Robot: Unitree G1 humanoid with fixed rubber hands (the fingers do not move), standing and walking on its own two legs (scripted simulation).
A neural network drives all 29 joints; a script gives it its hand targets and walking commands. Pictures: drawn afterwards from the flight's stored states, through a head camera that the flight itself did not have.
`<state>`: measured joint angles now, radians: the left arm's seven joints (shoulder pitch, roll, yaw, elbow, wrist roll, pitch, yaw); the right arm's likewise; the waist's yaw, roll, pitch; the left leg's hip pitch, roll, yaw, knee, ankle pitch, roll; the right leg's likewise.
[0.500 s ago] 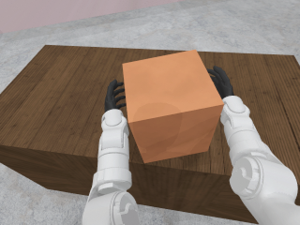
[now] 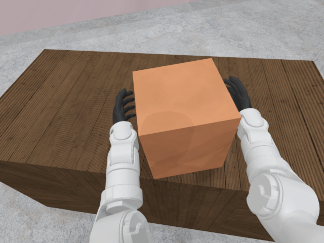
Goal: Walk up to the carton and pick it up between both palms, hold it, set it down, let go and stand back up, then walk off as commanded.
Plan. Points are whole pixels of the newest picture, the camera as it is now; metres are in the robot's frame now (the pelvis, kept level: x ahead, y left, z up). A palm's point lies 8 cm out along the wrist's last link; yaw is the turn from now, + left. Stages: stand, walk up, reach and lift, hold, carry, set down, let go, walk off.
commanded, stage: set down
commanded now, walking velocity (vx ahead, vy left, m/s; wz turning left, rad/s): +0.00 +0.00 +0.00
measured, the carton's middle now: (180, 122) +0.44 +0.02 +0.03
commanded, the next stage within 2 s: none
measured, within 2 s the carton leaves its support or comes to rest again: neither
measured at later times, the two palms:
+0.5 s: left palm (122, 120) +0.38 +0.17 +0.09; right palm (241, 107) +0.45 -0.13 +0.09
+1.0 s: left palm (123, 113) +0.41 +0.17 +0.09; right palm (242, 99) +0.49 -0.14 +0.08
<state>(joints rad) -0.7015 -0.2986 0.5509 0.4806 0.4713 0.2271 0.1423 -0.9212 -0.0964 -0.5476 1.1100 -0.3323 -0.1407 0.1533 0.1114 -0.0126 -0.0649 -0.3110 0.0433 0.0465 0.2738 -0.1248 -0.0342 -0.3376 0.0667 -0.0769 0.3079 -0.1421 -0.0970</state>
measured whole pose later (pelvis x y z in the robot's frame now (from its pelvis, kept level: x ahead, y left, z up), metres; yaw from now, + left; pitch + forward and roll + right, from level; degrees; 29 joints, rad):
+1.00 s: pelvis -0.01 +0.00 -0.01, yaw -1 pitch +19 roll +1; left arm -0.90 -0.08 0.28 0.87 0.09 0.08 0.26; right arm -1.13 -0.37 0.01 1.37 0.17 -0.08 0.11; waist 0.20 0.01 -0.16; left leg -0.56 0.06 0.07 0.37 -0.14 -0.03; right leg -0.57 0.08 -0.06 0.35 -0.11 -0.10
